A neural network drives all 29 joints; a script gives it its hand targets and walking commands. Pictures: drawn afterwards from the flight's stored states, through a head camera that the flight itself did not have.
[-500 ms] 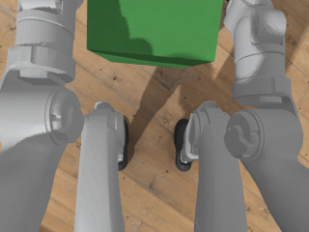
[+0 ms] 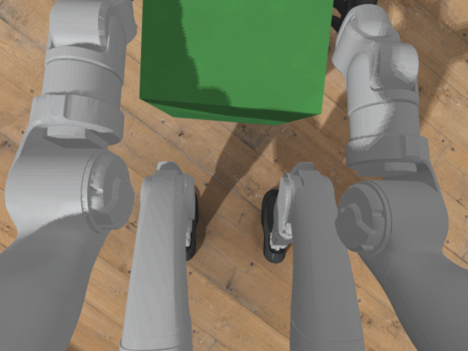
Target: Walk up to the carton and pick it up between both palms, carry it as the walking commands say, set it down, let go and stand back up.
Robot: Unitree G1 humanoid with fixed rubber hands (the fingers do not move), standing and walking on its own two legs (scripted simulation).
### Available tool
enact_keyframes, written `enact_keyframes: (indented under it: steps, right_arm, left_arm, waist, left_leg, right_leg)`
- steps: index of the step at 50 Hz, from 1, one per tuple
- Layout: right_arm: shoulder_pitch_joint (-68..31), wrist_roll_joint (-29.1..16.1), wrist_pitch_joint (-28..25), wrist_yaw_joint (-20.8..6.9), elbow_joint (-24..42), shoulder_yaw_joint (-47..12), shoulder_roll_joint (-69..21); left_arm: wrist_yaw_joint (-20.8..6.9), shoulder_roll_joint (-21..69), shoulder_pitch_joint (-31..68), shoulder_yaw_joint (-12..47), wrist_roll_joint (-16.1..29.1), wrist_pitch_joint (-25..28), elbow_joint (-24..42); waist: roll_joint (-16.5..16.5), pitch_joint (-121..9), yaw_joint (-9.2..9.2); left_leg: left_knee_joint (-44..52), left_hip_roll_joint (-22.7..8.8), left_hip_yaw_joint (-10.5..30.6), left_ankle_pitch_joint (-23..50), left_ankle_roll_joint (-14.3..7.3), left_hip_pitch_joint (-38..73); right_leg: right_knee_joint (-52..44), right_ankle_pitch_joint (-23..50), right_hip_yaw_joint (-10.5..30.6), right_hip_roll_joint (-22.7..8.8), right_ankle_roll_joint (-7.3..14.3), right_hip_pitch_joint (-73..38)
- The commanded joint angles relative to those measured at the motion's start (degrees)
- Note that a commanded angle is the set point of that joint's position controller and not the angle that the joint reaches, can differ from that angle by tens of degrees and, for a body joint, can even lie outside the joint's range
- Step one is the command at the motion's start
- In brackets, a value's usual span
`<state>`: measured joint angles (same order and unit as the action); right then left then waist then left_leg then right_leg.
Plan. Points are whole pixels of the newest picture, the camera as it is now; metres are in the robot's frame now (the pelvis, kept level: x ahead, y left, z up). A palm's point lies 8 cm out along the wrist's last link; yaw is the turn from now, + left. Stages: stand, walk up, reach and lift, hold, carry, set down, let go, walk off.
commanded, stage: reach and lift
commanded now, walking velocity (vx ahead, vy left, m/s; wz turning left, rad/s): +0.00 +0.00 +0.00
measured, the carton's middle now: (234, 29) +0.56 +0.01 -0.12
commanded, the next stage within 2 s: none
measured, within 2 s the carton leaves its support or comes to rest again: neither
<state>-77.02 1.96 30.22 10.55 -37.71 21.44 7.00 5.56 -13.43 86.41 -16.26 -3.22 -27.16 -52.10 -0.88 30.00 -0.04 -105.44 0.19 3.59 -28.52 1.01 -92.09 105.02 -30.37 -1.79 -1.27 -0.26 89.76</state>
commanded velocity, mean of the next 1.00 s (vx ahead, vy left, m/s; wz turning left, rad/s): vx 0.00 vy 0.00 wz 0.00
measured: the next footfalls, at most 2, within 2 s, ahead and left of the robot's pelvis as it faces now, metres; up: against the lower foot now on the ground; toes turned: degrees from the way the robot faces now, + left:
none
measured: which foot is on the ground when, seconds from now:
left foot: down 0.00-1.00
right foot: down 0.00-1.00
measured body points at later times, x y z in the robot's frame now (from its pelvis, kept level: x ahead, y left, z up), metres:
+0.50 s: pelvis +0.00 +0.00 +0.06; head +0.27 +0.01 +0.40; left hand +0.55 +0.15 +0.03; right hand +0.53 -0.14 +0.02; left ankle +0.16 +0.13 -0.46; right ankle +0.15 -0.13 -0.46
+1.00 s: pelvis +0.00 +0.00 +0.11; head +0.23 +0.01 +0.49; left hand +0.52 +0.15 +0.10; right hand +0.50 -0.14 +0.09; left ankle +0.16 +0.13 -0.46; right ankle +0.15 -0.13 -0.46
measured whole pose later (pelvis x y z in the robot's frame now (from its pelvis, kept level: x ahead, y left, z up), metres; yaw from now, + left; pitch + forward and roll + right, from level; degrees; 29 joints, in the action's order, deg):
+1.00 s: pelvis +0.00 +0.00 +0.11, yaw +1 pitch +4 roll -2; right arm -63.3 3.4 30.3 9.2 -34.4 21.9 3.3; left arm 6.3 -7.9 72.8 -16.3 -3.6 -27.4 -48.3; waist -1.0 29.8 0.0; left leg -81.4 0.4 3.3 -22.9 1.0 -63.1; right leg 81.2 -24.6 -1.8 -1.2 -0.3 61.0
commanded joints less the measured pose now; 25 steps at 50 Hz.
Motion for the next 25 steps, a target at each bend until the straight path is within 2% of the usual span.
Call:
enact_keyframes:
  steps: [1,3,5,6,8,9,10,11,12,13,14,15,18,19,20,21,22,23,24,25]
  right_arm:
    - [-53.02,-7.77,-2.61,-19.41,8.27,-24.79,-63.15]
    - [-51.99,-8.16,-2.59,-19.50,8.95,-25.86,-65.22]
    - [-53.28,-8.29,-2.72,-19.40,10.29,-26.14,-64.22]
    - [-51.52,-7.71,-2.44,-19.47,9.54,-25.30,-64.66]
    - [-51.16,-7.68,-2.81,-19.56,10.25,-25.61,-63.79]
    - [-50.80,-7.81,-2.63,-19.65,8.99,-25.35,-63.89]
    - [-50.45,-8.26,-2.58,-19.50,9.41,-26.13,-65.07]
    - [-50.63,-8.06,-2.80,-19.49,9.82,-25.90,-63.97]
    - [-51.06,-8.38,-2.92,-19.42,11.49,-26.89,-64.67]
    - [-49.87,-8.53,-2.79,-19.43,11.09,-27.11,-64.95]
    - [-48.84,-8.00,-2.86,-19.45,10.74,-26.79,-64.90]
    - [-47.57,-7.74,-2.83,-19.29,9.19,-26.25,-64.61]
    - [-48.67,-8.58,-2.98,-19.29,12.35,-28.15,-64.88]
    - [-48.56,-8.09,-2.81,-19.14,11.40,-27.62,-64.54]
    - [-46.89,-8.11,-2.63,-19.16,10.47,-27.63,-65.32]
    - [-46.68,-8.57,-2.77,-19.22,10.84,-28.12,-65.66]
    - [-47.14,-8.12,-2.93,-19.23,11.58,-27.74,-64.41]
    - [-46.89,-8.21,-2.93,-19.36,10.90,-28.01,-64.74]
    - [-46.43,-8.04,-2.92,-19.24,11.78,-28.20,-64.84]
    - [-47.20,-8.56,-3.01,-19.27,12.20,-28.45,-64.21]
  left_arm:
    - [-17.16,74.71,36.94,19.11,9.24,-0.02,12.95]
    - [-17.28,75.96,35.10,19.65,9.18,0.05,13.34]
    - [-17.38,75.81,34.79,19.32,9.25,-0.13,12.48]
    - [-17.44,76.57,35.80,20.00,10.04,-0.04,14.40]
    - [-17.45,77.31,33.45,20.32,9.49,-0.18,13.15]
    - [-17.45,76.90,35.28,20.45,10.07,0.01,14.08]
    - [-17.30,75.91,35.97,20.67,10.14,0.32,15.79]
    - [-17.44,76.61,35.55,21.23,10.20,0.21,15.11]
    - [-17.32,76.82,35.61,21.71,10.81,0.40,16.25]
    - [-17.23,76.53,32.33,21.16,9.88,0.22,14.52]
    - [-17.30,77.09,33.17,21.36,10.41,0.44,15.44]
    - [-17.40,76.35,32.58,21.30,10.06,0.39,14.61]
    - [-17.14,77.24,32.49,22.60,10.71,0.53,16.99]
    - [-17.20,76.47,32.32,21.76,10.44,0.31,15.40]
    - [-17.21,76.84,32.18,22.12,10.95,0.61,16.62]
    - [-17.17,76.74,31.98,22.68,10.72,0.62,16.67]
    - [-17.11,77.33,31.68,23.02,10.74,0.44,16.15]
    - [-17.04,77.71,30.96,22.73,10.59,0.45,15.58]
    - [-17.06,78.21,31.76,24.02,11.20,0.46,17.13]
    - [-16.93,78.05,28.85,22.92,10.36,0.19,14.97]
  waist:
    - [-1.88,-129.57,4.07]
    - [-0.91,-131.79,3.38]
    - [-1.52,-130.99,3.38]
    - [-1.31,-132.26,4.91]
    - [-2.16,-131.41,4.11]
    - [-2.88,-131.44,4.88]
    - [-2.34,-132.48,3.73]
    - [-2.50,-131.98,4.98]
    - [-1.41,-134.20,5.05]
    - [-1.19,-133.92,4.41]
    - [-0.95,-133.01,5.10]
    - [-1.57,-130.30,5.08]
    - [-1.74,-134.75,4.37]
    - [-0.81,-131.90,4.76]
    - [-0.74,-131.35,5.06]
    - [-1.33,-131.34,4.18]
    - [-1.81,-131.44,5.40]
    - [-1.19,-130.79,4.92]
    - [-1.26,-131.95,5.85]
    - [-1.42,-131.31,4.52]
  left_leg:
    - [17.87,9.36,-4.42,12.96,-0.13,42.73]
    - [18.61,9.43,-4.72,14.33,-0.29,44.64]
    - [19.21,9.59,-4.86,13.96,-0.35,44.64]
    - [20.02,9.59,-4.35,13.85,-0.14,46.28]
    - [20.87,9.43,-4.05,14.93,-0.10,46.93]
    - [21.19,9.44,-4.03,14.10,0.10,46.77]
    - [21.65,9.47,-3.97,14.83,-0.14,47.51]
    - [21.78,9.53,-3.93,14.65,0.12,47.67]
    - [22.12,9.54,-3.60,16.19,-0.11,48.95]
    - [22.68,9.47,-3.65,16.70,-0.23,49.60]
    - [22.64,9.44,-3.67,16.56,-0.14,49.22]
    - [23.42,9.41,-3.80,16.13,-0.18,48.78]
    - [24.69,9.53,-3.31,17.39,-0.05,52.55]
    - [25.23,9.45,-3.31,15.42,-0.26,50.80]
    - [26.03,9.37,-3.10,15.38,-0.23,51.52]
    - [26.29,9.43,-3.27,15.77,-0.38,51.45]
    - [26.79,9.43,-2.81,15.27,-0.08,52.69]
    - [26.90,9.33,-2.79,14.97,-0.19,53.02]
    - [27.57,9.26,-2.64,14.50,0.10,53.77]
    - [28.16,9.23,-2.59,15.05,-0.21,54.27]
  right_leg:
    - [-19.73,10.93,-1.58,10.84,-0.44,-27.83]
    - [-20.53,12.57,-1.37,10.85,-0.71,-30.65]
    - [-21.39,11.98,-1.10,10.72,-0.63,-31.58]
    - [-22.07,12.10,-1.47,10.90,-0.54,-32.94]
    - [-22.78,12.92,-1.10,10.77,-0.29,-32.16]
    - [-23.26,12.55,-1.06,10.79,-0.30,-32.46]
    - [-23.54,13.10,-0.47,10.75,-0.42,-34.39]
    - [-23.99,13.11,-0.77,10.75,-0.33,-33.51]
    - [-24.27,14.58,-0.70,10.90,-0.46,-36.24]
    - [-24.24,15.22,-0.98,10.95,-0.66,-36.36]
    - [-24.85,15.03,-0.65,10.78,-0.52,-36.87]
    - [-25.68,14.51,-0.30,10.55,-0.69,-36.13]
    - [-26.35,15.69,-0.10,10.94,-0.50,-38.98]
    - [-27.28,13.99,0.11,10.69,-0.64,-39.37]
    - [-27.78,14.15,0.20,10.62,-0.60,-39.77]
    - [-28.11,14.36,0.81,10.54,-0.53,-40.25]
    - [-28.55,14.11,0.33,10.66,-0.41,-39.82]
    - [-29.05,13.36,0.70,10.59,-0.31,-39.78]
    - [-29.52,13.72,0.44,10.61,-0.20,-41.61]
    - [-29.75,13.59,0.60,10.58,-0.29,-41.44]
